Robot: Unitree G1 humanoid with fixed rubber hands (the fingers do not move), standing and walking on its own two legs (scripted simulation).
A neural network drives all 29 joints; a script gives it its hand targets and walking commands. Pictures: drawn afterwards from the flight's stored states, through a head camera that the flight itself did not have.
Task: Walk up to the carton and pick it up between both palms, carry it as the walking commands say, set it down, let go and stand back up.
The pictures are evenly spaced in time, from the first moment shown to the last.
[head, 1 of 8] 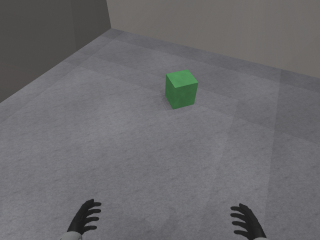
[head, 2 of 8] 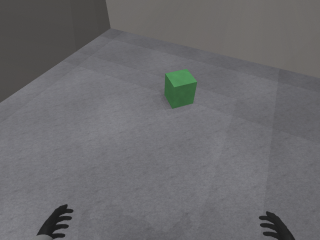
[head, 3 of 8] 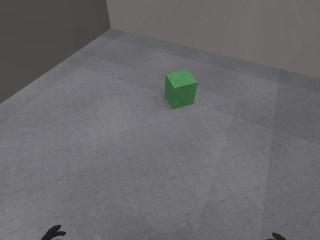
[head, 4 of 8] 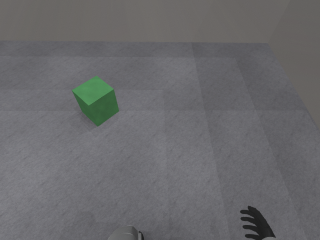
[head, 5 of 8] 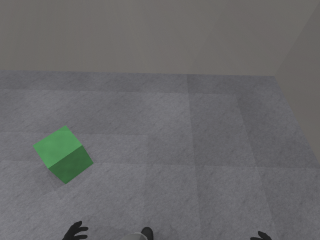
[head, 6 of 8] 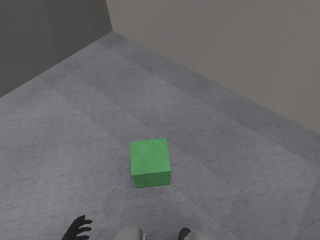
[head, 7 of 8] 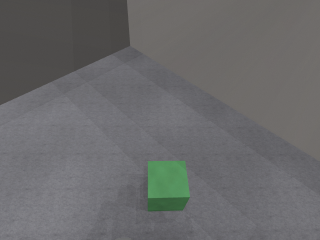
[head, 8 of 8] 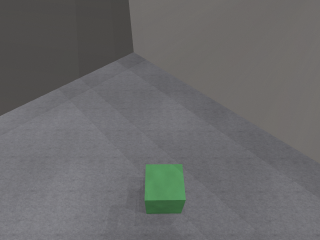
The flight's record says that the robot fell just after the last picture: no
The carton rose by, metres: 0.00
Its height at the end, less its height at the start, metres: +0.00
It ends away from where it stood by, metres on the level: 0.00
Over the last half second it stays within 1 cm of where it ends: yes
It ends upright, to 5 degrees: yes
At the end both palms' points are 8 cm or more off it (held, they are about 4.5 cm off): yes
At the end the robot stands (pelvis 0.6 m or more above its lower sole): yes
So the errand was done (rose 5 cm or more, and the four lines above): no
